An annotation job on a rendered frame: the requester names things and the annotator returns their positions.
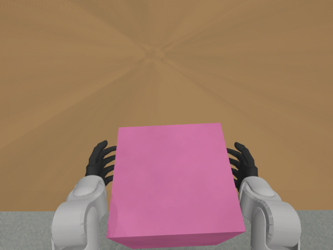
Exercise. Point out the robot left forearm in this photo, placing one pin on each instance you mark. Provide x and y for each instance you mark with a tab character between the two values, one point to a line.
75	223

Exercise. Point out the robot right hand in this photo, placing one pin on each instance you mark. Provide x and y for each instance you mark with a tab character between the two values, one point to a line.
245	165

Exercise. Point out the carton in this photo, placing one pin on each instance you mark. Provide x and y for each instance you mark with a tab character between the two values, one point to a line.
173	187

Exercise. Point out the robot left hand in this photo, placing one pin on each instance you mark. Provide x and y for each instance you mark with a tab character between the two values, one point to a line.
97	163

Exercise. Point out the robot right forearm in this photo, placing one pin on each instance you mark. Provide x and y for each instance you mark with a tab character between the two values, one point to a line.
275	225

